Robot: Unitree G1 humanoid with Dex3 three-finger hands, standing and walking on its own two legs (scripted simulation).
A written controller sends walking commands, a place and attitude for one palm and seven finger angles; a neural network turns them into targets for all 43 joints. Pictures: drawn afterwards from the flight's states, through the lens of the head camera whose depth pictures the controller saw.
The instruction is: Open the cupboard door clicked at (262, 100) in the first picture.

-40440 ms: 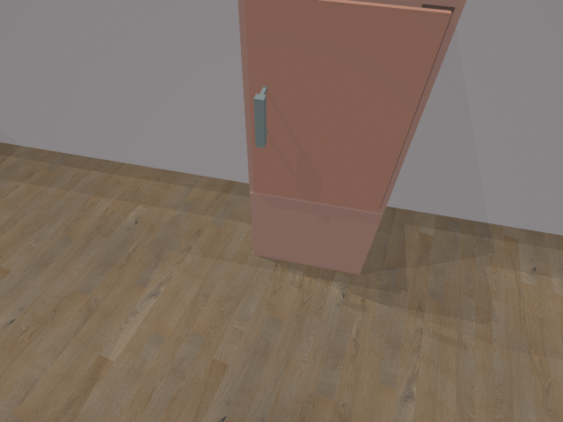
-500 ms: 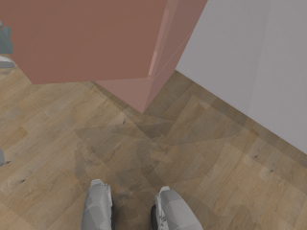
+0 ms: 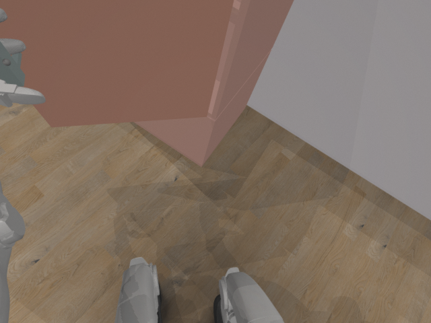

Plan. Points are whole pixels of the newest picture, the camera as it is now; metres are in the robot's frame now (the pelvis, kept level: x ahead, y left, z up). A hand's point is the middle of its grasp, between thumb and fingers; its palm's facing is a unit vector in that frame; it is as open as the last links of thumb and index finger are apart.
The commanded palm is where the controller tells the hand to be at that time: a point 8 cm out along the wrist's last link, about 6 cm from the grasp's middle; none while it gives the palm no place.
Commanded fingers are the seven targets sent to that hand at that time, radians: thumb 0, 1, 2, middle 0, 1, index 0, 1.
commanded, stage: slide the fingers in behind the handle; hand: left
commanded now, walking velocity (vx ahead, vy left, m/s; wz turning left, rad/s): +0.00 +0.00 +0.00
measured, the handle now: out of the picture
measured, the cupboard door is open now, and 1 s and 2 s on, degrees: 43 43 71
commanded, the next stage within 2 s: close the thumb around the handle in 0.26 s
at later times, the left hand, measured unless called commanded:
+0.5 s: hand (7, 64) +0.52 +0.29 +0.08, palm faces +0.12 -0.99 +0.00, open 13.6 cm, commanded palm +0.51 +0.32 +0.09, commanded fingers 0.00 -0.05 0.49 -0.33 -1.25 -0.33 -1.25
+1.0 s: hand (10, 62) +0.52 +0.29 +0.08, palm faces +0.12 -0.99 +0.00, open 5.7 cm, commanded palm +0.51 +0.32 +0.09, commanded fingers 0.00 0.90 0.90 -0.40 -1.35 -0.40 -1.35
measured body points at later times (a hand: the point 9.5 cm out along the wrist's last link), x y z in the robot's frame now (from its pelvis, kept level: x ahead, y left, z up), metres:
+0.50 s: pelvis +0.00 +0.00 +0.00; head +0.16 +0.04 +0.42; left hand +0.50 +0.34 +0.09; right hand +0.00 -0.27 -0.10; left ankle +0.07 +0.12 -0.62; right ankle -0.02 -0.14 -0.62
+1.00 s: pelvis +0.00 +0.00 +0.00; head +0.16 +0.05 +0.42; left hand +0.51 +0.34 +0.08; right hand +0.01 -0.26 -0.10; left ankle +0.07 +0.12 -0.62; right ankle -0.02 -0.14 -0.62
